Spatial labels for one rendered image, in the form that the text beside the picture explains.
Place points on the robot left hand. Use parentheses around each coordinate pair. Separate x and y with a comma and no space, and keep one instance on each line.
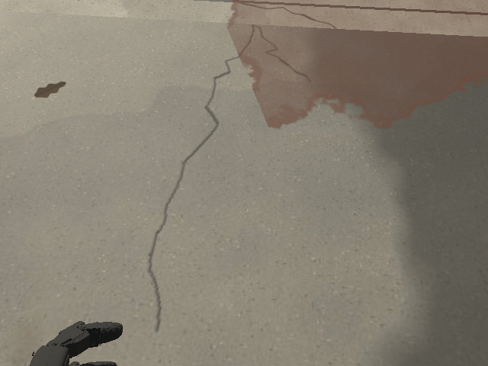
(74,340)

